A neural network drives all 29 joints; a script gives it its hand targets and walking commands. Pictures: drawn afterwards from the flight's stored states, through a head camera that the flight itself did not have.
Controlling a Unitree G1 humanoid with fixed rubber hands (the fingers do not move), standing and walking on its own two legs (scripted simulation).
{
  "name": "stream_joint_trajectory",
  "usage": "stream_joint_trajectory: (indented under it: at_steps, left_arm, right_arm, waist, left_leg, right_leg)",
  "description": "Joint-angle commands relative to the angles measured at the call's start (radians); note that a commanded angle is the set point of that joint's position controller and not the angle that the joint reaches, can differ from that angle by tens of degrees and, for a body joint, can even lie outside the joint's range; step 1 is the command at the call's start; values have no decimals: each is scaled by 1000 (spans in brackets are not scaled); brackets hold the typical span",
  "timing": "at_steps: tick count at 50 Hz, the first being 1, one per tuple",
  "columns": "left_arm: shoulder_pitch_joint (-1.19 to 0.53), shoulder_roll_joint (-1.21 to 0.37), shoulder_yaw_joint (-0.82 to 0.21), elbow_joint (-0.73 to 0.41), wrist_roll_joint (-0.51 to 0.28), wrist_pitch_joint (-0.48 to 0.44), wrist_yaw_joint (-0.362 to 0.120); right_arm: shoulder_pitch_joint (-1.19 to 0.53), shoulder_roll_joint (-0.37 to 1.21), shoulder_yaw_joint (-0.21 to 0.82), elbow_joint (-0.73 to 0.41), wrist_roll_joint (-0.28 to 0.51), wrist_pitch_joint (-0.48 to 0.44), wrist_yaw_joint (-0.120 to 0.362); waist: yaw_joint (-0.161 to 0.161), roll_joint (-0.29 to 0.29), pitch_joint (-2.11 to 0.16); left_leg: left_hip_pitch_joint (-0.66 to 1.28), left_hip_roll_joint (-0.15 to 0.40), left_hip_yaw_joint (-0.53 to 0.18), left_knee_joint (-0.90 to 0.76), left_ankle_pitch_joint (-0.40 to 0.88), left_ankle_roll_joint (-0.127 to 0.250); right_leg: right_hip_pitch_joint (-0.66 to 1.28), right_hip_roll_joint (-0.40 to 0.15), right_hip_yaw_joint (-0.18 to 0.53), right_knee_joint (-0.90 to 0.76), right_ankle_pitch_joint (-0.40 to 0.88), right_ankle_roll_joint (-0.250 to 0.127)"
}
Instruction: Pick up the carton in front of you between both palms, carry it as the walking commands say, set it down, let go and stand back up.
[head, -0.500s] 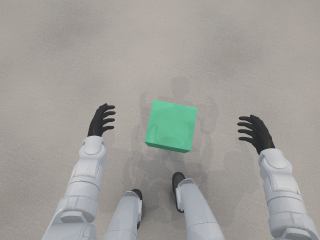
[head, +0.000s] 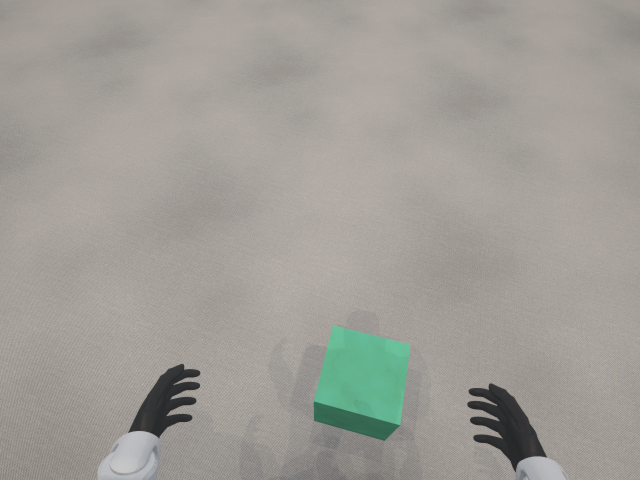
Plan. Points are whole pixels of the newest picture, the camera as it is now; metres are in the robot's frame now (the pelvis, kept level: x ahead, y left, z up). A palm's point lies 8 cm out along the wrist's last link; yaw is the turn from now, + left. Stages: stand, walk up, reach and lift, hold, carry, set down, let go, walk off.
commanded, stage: let go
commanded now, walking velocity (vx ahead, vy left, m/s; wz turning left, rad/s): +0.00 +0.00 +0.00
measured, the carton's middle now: (359, 384) +0.38 -0.09 -0.65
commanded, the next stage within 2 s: stand in 0.42 s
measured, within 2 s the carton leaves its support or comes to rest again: neither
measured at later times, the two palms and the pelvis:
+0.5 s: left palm (139, 449) +0.15 +0.24 -0.08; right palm (545, 455) +0.15 -0.26 -0.08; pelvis +0.00 -0.01 -0.01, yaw +0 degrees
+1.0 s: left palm out of the picture +0.11 +0.27 -0.09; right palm (578, 479) +0.13 -0.31 -0.11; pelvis +0.01 -0.03 -0.01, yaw +2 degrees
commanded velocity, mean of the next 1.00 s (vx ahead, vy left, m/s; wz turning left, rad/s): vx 0.00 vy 0.00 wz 0.00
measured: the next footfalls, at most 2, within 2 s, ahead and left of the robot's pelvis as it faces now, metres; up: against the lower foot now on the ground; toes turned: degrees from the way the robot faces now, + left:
none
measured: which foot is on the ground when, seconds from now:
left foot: down 0.00-1.00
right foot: down 0.00-1.00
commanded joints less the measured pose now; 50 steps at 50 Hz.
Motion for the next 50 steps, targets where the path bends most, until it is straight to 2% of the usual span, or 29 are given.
stream_joint_trajectory:
  at_steps: [1,7,12,13,14,15,21,22,24,26,28,34,40,50]
  left_arm:
    - [-19,70,0,-113,-16,12,-15]
    - [-22,83,-13,-135,-32,49,-25]
    - [-9,89,-5,-138,-23,66,-22]
    - [38,86,-8,-66,-36,39,1]
    - [25,89,-10,-87,-31,33,12]
    - [12,90,-15,-89,-34,31,17]
    - [3,97,-13,-77,-35,31,21]
    - [14,224,31,71,23,18,49]
    - [11,230,30,101,34,2,63]
    - [-24,220,27,122,33,-12,64]
    - [-46,221,26,143,30,-22,58]
    - [-45,250,28,209,23,-33,57]
    - [-45,278,28,261,16,-36,59]
    - [-68,293,24,331,9,-37,57]
  right_arm:
    - [-24,-109,-41,-80,-9,11,-1]
    - [-22,-112,-52,-76,-32,47,-2]
    - [-30,-110,-54,-85,-34,60,-1]
    - [-55,-151,-62,-133,-55,111,-27]
    - [-21,-139,-51,-115,-53,121,-37]
    - [-22,-136,-48,-116,-51,124,-43]
    - [-29,-121,-32,-114,-39,138,-55]
    - [-74,-224,-57,4,-55,77,-83]
    - [-61,-191,-48,25,-62,26,-90]
    - [-64,-194,-46,53,-63,-2,-88]
    - [-65,-206,-47,74,-61,-17,-82]
    - [-37,-236,-43,141,-58,-37,-88]
    - [-18,-256,-34,195,-53,-43,-96]
    - [-12,-275,-20,259,-49,-49,-105]
  waist:
    - [6,43,-65]
    - [-2,22,-21]
    - [9,36,-31]
    - [5,28,-82]
    - [12,47,-83]
    - [7,47,-85]
    - [8,34,-83]
    - [38,78,-45]
    - [24,32,-68]
    - [21,5,-60]
    - [15,-13,-68]
    - [12,-36,-85]
    - [14,-31,-92]
    - [17,-11,-79]
  left_leg:
    - [-142,2,30,-131,280,-43]
    - [-119,8,23,-125,327,-46]
    - [-104,5,23,-104,386,-49]
    - [-48,4,15,-68,496,-53]
    - [-40,2,17,-53,539,-58]
    - [-39,2,18,-48,544,-58]
    - [-81,-10,34,-50,447,-46]
    - [-132,22,20,-14,261,-51]
    - [-91,31,-6,-26,112,-47]
    - [-89,40,-26,-31,36,-31]
    - [-70,44,-34,-19,54,-19]
    - [-30,51,-42,6,175,-14]
    - [-18,60,-47,14,243,-15]
    - [-16,71,-50,-9,266,-15]
  right_leg:
    - [307,61,-71,14,211,-6]
    - [325,69,-76,18,203,-11]
    - [337,68,-71,24,227,-14]
    - [293,95,-84,52,203,-10]
    - [274,91,-82,55,209,-12]
    - [254,89,-78,55,215,-12]
    - [249,78,-62,62,247,-14]
    - [148,-49,-35,77,219,4]
    - [87,-55,-8,59,88,-10]
    - [50,-55,6,38,-27,-19]
    - [33,-56,13,36,-28,-26]
    - [58,-72,36,43,87,-43]
    - [100,-81,41,56,177,-53]
    - [136,-85,47,49,211,-60]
